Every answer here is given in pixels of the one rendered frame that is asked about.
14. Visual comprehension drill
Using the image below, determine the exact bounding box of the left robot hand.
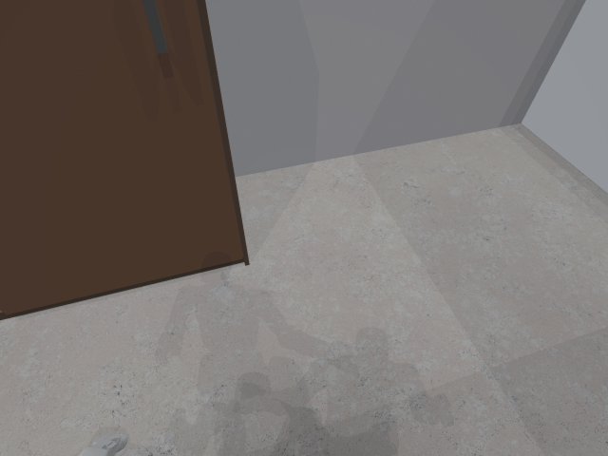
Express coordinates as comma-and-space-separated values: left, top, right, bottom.
79, 434, 128, 456

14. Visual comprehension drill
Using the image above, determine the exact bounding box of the handle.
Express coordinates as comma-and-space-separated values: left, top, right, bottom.
142, 0, 168, 54

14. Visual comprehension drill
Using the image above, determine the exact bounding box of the wardrobe door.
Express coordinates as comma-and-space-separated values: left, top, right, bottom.
0, 0, 243, 314

